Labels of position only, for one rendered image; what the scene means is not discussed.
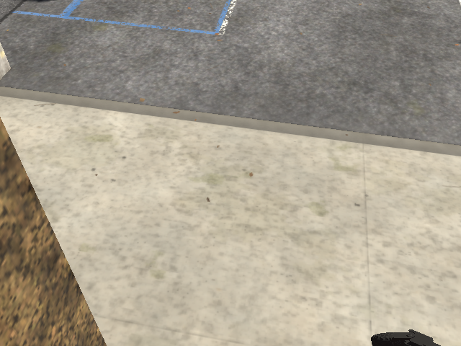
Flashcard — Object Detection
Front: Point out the right robot hand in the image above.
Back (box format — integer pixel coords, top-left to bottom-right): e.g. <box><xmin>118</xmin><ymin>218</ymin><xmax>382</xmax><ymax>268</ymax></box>
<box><xmin>371</xmin><ymin>329</ymin><xmax>441</xmax><ymax>346</ymax></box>

